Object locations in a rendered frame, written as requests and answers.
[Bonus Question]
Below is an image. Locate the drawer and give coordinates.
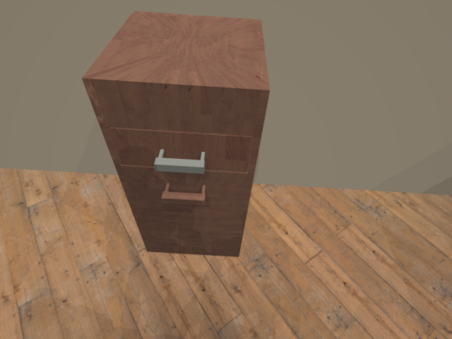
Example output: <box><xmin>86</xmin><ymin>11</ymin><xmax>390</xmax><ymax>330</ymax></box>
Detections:
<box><xmin>109</xmin><ymin>127</ymin><xmax>252</xmax><ymax>172</ymax></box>

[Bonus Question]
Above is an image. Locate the handle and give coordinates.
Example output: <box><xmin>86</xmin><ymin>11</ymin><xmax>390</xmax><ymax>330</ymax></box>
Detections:
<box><xmin>154</xmin><ymin>149</ymin><xmax>205</xmax><ymax>174</ymax></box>
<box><xmin>161</xmin><ymin>191</ymin><xmax>206</xmax><ymax>206</ymax></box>

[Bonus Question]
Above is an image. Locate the cabinet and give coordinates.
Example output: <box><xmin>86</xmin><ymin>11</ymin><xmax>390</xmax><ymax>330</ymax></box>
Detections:
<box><xmin>82</xmin><ymin>11</ymin><xmax>270</xmax><ymax>257</ymax></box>

